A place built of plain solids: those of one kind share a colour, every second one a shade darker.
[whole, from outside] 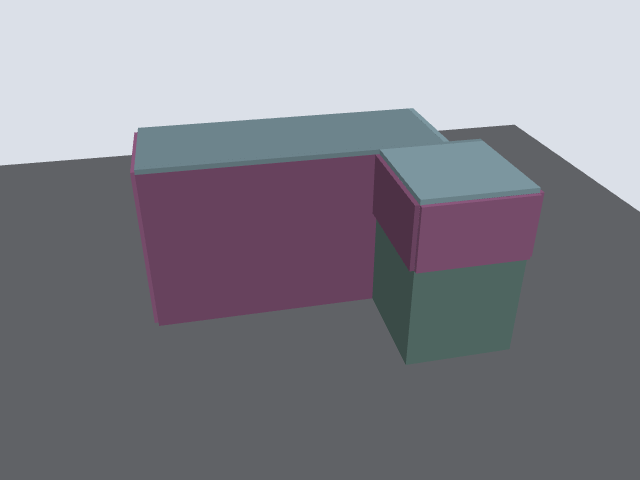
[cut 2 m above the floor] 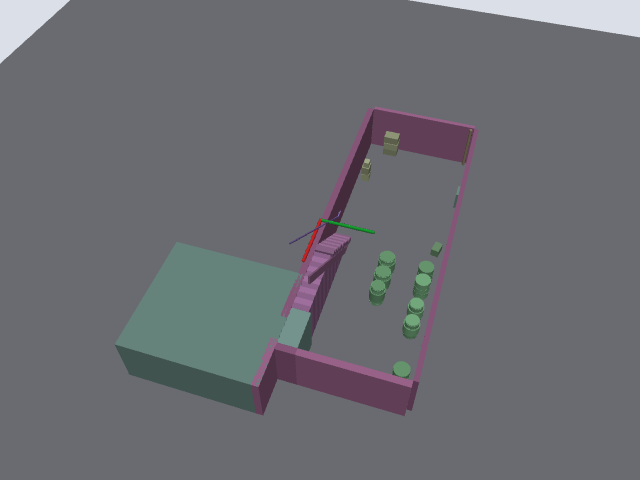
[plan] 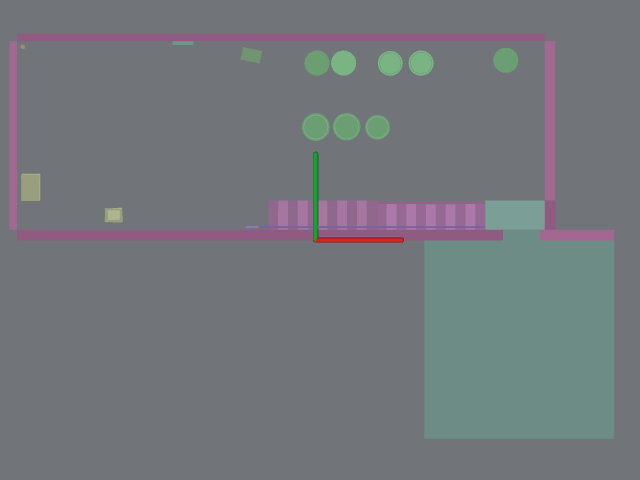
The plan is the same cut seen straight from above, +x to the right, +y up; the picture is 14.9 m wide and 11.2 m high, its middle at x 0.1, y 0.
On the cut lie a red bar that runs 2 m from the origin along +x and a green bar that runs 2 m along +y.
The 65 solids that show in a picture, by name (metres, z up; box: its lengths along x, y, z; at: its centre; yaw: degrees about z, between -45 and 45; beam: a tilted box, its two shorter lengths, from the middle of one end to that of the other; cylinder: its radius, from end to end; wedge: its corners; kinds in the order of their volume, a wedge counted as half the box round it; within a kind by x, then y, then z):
{
 "floor_1": {"box": [1.39, 0.69, 4.7], "at": [4.65, 0.58, 2.05]},
 "floor_2": {"box": [4.44, 4.88, 4.7], "at": [4.75, -2.2, 2.05]},
 "wall_1": {"box": [0.18, 4.4, 7.09], "at": [-7.06, 2.44, 3.49]},
 "wall_2": {"box": [11.34, 0.25, 7.09], "at": [-1.3, 0.11, 3.49]},
 "wall_3": {"box": [12.31, 0.18, 7.09], "at": [-0.81, 4.73, 3.49]},
 "wall_4": {"box": [0.18, 4.63, 2.64], "at": [2.44, -2.33, 5.72]},
 "wall_5": {"box": [4.44, 0.18, 2.64], "at": [4.75, -4.73, 5.72]},
 "wall_6": {"box": [0.25, 0.69, 7.09], "at": [5.47, 0.58, 3.49]},
 "wall_7": {"box": [0.25, 3.71, 7.09], "at": [5.47, 2.78, 3.49]},
 "wall_8": {"box": [1.74, 0.25, 7.09], "at": [6.1, 0.11, 3.49]},
 "wall_9": {"box": [0.18, 4.63, 2.64], "at": [7.06, -2.33, 5.72]},
 "roof_1": {"box": [12.31, 4.4, 0.2], "at": [-0.81, 2.44, 7.14]},
 "roof_2": {"box": [13.93, 0.25, 0.2], "at": [0.0, 0.11, 7.14]},
 "roof_3": {"box": [4.44, 4.63, 0.2], "at": [4.75, -2.33, 7.14]},
 "roof_4": {"box": [0.25, 4.4, 0.2], "at": [5.47, 2.44, 7.14]},
 "under_1": {"box": [0.24, 0.6, 2.14], "at": [1.54, 0.54, 1.02]},
 "under_2": {"box": [0.23, 0.6, 2.34], "at": [1.77, 0.54, 1.12]},
 "under_3": {"box": [0.23, 0.6, 2.53], "at": [2.0, 0.54, 1.21]},
 "under_4": {"box": [0.23, 0.6, 2.72], "at": [2.23, 0.54, 1.31]},
 "under_5": {"box": [0.23, 0.6, 2.91], "at": [2.46, 0.54, 1.4]},
 "under_6": {"box": [0.23, 0.6, 3.1], "at": [2.69, 0.54, 1.5]},
 "under_7": {"box": [0.23, 0.6, 3.29], "at": [2.92, 0.54, 1.6]},
 "under_8": {"box": [0.24, 0.6, 3.49], "at": [3.15, 0.54, 1.69]},
 "under_9": {"box": [0.23, 0.6, 3.68], "at": [3.38, 0.54, 1.79]},
 "under_10": {"box": [0.23, 0.6, 3.87], "at": [3.61, 0.54, 1.88]},
 "under_11": {"box": [0.23, 0.6, 4.06], "at": [3.84, 0.54, 1.98]},
 "plant_1": {"cylinder": 0.32, "from": [0.0, 2.64, 0.23], "to": [0.0, 2.64, 0.67]},
 "plant_2": {"cylinder": 0.29, "from": [0.0, 2.64, 0.67], "to": [0.0, 2.64, 0.88]},
 "plant_3": {"cylinder": 0.27, "from": [0.0, 2.64, 0.88], "to": [0.0, 2.64, 0.9]},
 "plant_4": {"cylinder": 0.28, "from": [0.03, 4.13, 0.0], "to": [0.03, 4.13, 0.88]},
 "plant_5": {"cylinder": 0.28, "from": [0.65, 4.13, 0.0], "to": [0.65, 4.13, 0.88]},
 "plant_6": {"cylinder": 0.32, "from": [0.72, 2.64, 0.23], "to": [0.72, 2.64, 0.66]},
 "plant_7": {"cylinder": 0.29, "from": [0.72, 2.64, 0.66], "to": [0.72, 2.64, 0.87]},
 "plant_8": {"cylinder": 0.27, "from": [0.72, 2.64, 0.87], "to": [0.72, 2.64, 0.89]},
 "plant_9": {"cylinder": 0.29, "from": [1.44, 2.63, 0.25], "to": [1.44, 2.63, 0.7]},
 "plant_10": {"cylinder": 0.24, "from": [1.44, 2.63, 0.93], "to": [1.44, 2.63, 0.95]},
 "plant_11": {"cylinder": 0.29, "from": [1.74, 4.12, 0.23], "to": [1.74, 4.12, 0.65]},
 "plant_12": {"cylinder": 0.26, "from": [1.74, 4.12, 0.65], "to": [1.74, 4.12, 0.86]},
 "plant_13": {"cylinder": 0.24, "from": [1.74, 4.12, 0.86], "to": [1.74, 4.12, 0.88]},
 "plant_14": {"cylinder": 0.29, "from": [2.46, 4.13, 0.22], "to": [2.46, 4.13, 0.64]},
 "plant_15": {"cylinder": 0.26, "from": [2.46, 4.13, 0.64], "to": [2.46, 4.13, 0.84]},
 "plant_16": {"cylinder": 0.24, "from": [2.46, 4.13, 0.84], "to": [2.46, 4.13, 0.86]},
 "plant_17": {"cylinder": 0.28, "from": [4.44, 4.19, 0.0], "to": [4.44, 4.19, 0.88]},
 "string_1": {"wedge": [[-0.41, 0.84, -0.05], [-0.41, 0.84, 0.34], [-0.41, 0.9, -0.05], [-0.41, 0.9, 0.34], [3.95, 0.84, 3.58], [3.95, 0.84, 3.97], [3.95, 0.9, 3.58], [3.95, 0.9, 3.97]]},
 "guard_rail_1": {"wedge": [[-1.33, 0.28, 0.91], [-1.33, 0.28, 0.96], [-1.33, 0.32, 0.91], [-1.33, 0.32, 0.96], [3.95, 0.28, 5.31], [3.95, 0.28, 5.36], [3.95, 0.32, 5.31], [3.95, 0.32, 5.36]]},
 "carton_1": {"box": [0.43, 0.62, 0.34], "at": [-6.66, 1.22, 0.84], "yaw": -0.3},
 "carton_2": {"box": [0.43, 0.62, 0.39], "at": [-6.66, 1.23, 0.14], "yaw": 0.9},
 "carton_3": {"box": [0.43, 0.62, 0.34], "at": [-6.64, 1.23, 0.51], "yaw": 0.2},
 "carton_4": {"box": [0.4, 0.33, 0.37], "at": [-4.72, 0.57, 0.56], "yaw": -1.5},
 "carton_5": {"box": [0.4, 0.33, 0.42], "at": [-4.71, 0.58, 0.16], "yaw": 3.1},
 "carton_6": {"box": [0.28, 0.23, 0.26], "at": [-4.71, 0.58, 0.87], "yaw": 0.7},
 "tread_1": {"wedge": [[-1.11, 0.24, -0.05], [-1.11, 0.24, 0.19], [-1.11, 0.92, -0.05], [-1.11, 0.92, 0.19], [-0.85, 0.24, -0.05], [-0.85, 0.24, 0.19], [-0.85, 0.92, -0.05], [-0.85, 0.92, 0.19]]},
 "tread_2": {"wedge": [[-0.88, 0.24, 0.18], [-0.88, 0.24, 0.38], [-0.88, 0.92, 0.18], [-0.88, 0.92, 0.38], [-0.62, 0.24, 0.18], [-0.62, 0.24, 0.38], [-0.62, 0.92, 0.18], [-0.62, 0.92, 0.38]]},
 "tread_3": {"wedge": [[-0.65, 0.24, 0.37], [-0.65, 0.24, 0.57], [-0.65, 0.92, 0.37], [-0.65, 0.92, 0.57], [-0.39, 0.24, 0.37], [-0.39, 0.24, 0.57], [-0.39, 0.92, 0.37], [-0.39, 0.92, 0.57]]},
 "tread_4": {"wedge": [[-0.42, 0.24, 0.56], [-0.42, 0.24, 0.76], [-0.42, 0.92, 0.56], [-0.42, 0.92, 0.76], [-0.16, 0.24, 0.56], [-0.16, 0.24, 0.76], [-0.16, 0.92, 0.56], [-0.16, 0.92, 0.76]]},
 "tread_5": {"wedge": [[-0.19, 0.24, 0.75], [-0.19, 0.24, 0.95], [-0.19, 0.92, 0.75], [-0.19, 0.92, 0.95], [0.07, 0.24, 0.75], [0.07, 0.24, 0.95], [0.07, 0.92, 0.75], [0.07, 0.92, 0.95]]},
 "tread_6": {"wedge": [[0.04, 0.24, 0.94], [0.04, 0.24, 1.14], [0.04, 0.92, 0.94], [0.04, 0.92, 1.14], [0.3, 0.24, 0.94], [0.3, 0.24, 1.14], [0.3, 0.92, 0.94], [0.3, 0.92, 1.14]]},
 "tread_7": {"wedge": [[0.27, 0.24, 1.13], [0.27, 0.24, 1.34], [0.27, 0.92, 1.13], [0.27, 0.92, 1.33], [0.53, 0.24, 1.13], [0.53, 0.24, 1.34], [0.53, 0.92, 1.13], [0.53, 0.92, 1.33]]},
 "tread_8": {"wedge": [[0.5, 0.24, 1.32], [0.5, 0.24, 1.53], [0.5, 0.92, 1.32], [0.5, 0.92, 1.53], [0.76, 0.24, 1.32], [0.76, 0.24, 1.53], [0.76, 0.92, 1.32], [0.76, 0.92, 1.53]]},
 "tread_9": {"wedge": [[0.73, 0.24, 1.52], [0.73, 0.24, 1.72], [0.73, 0.92, 1.52], [0.73, 0.92, 1.72], [0.99, 0.24, 1.52], [0.99, 0.24, 1.72], [0.99, 0.92, 1.52], [0.99, 0.92, 1.72]]},
 "tread_10": {"wedge": [[0.96, 0.24, 1.71], [0.96, 0.24, 1.91], [0.96, 0.92, 1.71], [0.96, 0.92, 1.91], [1.22, 0.24, 1.71], [1.22, 0.24, 1.91], [1.22, 0.92, 1.71], [1.22, 0.92, 1.91]]},
 "tread_11": {"wedge": [[1.19, 0.24, 1.9], [1.19, 0.24, 2.1], [1.19, 0.92, 1.9], [1.19, 0.92, 2.1], [1.45, 0.24, 1.9], [1.45, 0.24, 2.1], [1.45, 0.92, 1.9], [1.45, 0.92, 2.1]]},
 "pipe_1": {"cylinder": 0.06, "from": [-6.84, 4.51, 0.0], "to": [-6.84, 4.51, 7.04]},
 "bucket_1": {"box": [0.46, 0.3, 0.39], "at": [-1.5, 4.31, 0.14], "yaw": -12.4},
 "cabinet_1": {"box": [0.49, 0.09, 0.79], "at": [-3.1, 4.59, 1.67]}
}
